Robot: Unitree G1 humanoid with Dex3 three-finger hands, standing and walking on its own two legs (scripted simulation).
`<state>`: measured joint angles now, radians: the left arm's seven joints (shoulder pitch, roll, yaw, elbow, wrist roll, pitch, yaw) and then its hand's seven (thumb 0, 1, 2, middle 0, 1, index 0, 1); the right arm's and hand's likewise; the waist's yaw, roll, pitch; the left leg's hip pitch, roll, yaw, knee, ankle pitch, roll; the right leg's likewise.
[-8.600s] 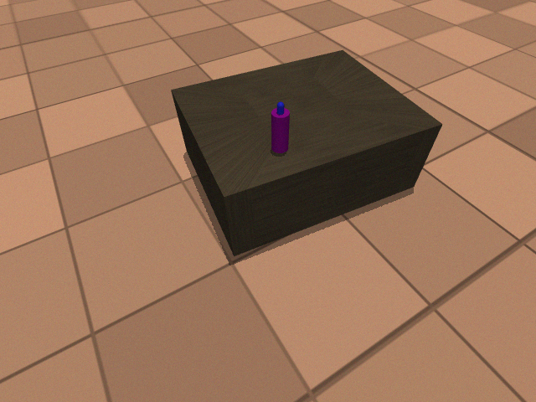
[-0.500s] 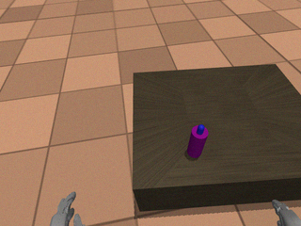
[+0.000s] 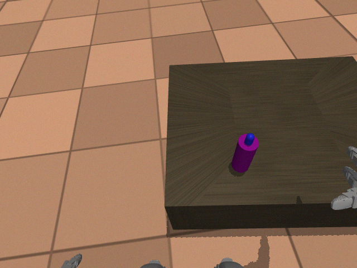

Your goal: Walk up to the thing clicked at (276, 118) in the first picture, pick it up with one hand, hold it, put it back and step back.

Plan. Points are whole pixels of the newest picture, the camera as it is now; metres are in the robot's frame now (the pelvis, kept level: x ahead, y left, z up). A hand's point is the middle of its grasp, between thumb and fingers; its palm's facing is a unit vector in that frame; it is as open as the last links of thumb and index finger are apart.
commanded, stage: go down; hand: right
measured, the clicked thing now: (245, 151) +0.52 -0.19 -0.23
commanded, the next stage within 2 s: approach in 1.06 s
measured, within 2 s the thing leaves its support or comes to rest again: neither
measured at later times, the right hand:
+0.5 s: hand (349, 149) +0.38 -0.35 +0.01, palm faces +0.15 +0.98 -0.09, open 17.7 cm
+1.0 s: hand (353, 134) +0.41 -0.37 +0.02, palm faces +0.15 +0.99 -0.06, open 17.7 cm
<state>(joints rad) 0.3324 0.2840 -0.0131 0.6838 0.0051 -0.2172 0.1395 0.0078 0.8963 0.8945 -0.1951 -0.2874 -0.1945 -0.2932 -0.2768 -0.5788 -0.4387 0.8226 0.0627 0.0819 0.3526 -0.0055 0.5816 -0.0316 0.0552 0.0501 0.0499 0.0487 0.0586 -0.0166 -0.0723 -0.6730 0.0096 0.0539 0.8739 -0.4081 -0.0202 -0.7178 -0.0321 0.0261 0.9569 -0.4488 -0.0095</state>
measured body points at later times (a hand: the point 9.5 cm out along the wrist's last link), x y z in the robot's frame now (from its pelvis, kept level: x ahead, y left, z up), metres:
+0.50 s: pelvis -0.01 +0.00 -0.01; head +0.10 -0.03 +0.42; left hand +0.04 +0.28 -0.11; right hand +0.37 -0.40 +0.02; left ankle +0.01 +0.14 -0.69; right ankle +0.01 -0.11 -0.69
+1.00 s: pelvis +0.00 -0.01 -0.02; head +0.12 -0.05 +0.41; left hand +0.04 +0.27 -0.11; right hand +0.40 -0.42 +0.03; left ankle +0.01 +0.14 -0.69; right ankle +0.01 -0.11 -0.69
